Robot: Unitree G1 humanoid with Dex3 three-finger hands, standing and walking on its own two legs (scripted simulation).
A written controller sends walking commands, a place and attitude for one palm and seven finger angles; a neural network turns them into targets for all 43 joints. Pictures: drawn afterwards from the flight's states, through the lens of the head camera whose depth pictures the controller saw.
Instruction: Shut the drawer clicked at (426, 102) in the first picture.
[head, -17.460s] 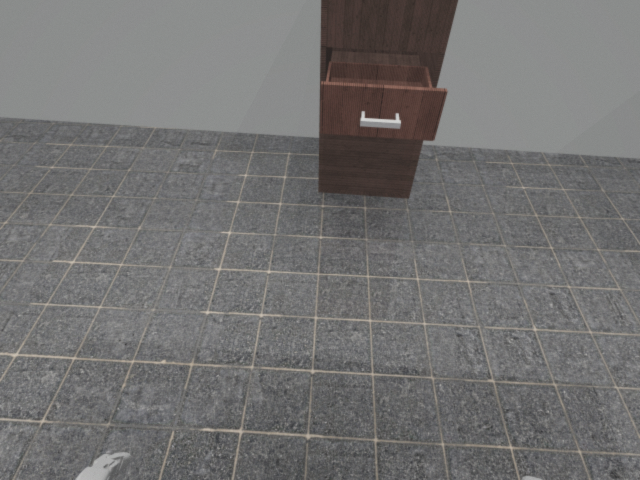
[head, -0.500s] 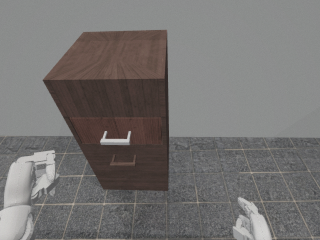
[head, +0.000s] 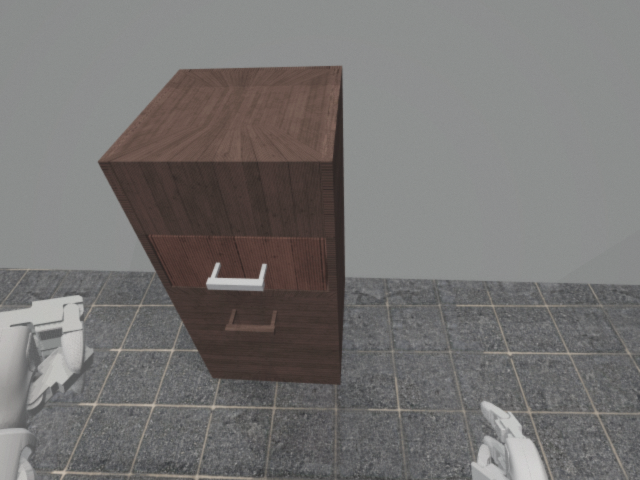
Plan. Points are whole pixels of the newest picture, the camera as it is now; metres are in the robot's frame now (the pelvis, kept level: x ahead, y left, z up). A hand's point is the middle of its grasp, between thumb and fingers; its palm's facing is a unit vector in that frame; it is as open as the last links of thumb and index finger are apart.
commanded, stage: step back with the hand held close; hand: left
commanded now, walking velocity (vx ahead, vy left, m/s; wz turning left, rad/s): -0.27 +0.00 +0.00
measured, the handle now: (238, 276) +0.56 +0.26 -0.18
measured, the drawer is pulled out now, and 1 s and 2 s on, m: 0.00 0.00 0.00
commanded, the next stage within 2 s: stop stepping back and stand still in 1.12 s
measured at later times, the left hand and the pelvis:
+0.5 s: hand (17, 411) +0.13 +0.27 +0.16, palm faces +0.31 -0.81 -0.50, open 3.2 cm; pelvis -0.07 +0.03 +0.00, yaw -1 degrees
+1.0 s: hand out of the picture +0.01 +0.30 +0.17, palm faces +0.44 -0.78 -0.45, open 3.2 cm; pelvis -0.17 +0.05 -0.02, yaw +6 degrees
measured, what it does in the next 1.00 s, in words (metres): walks backwards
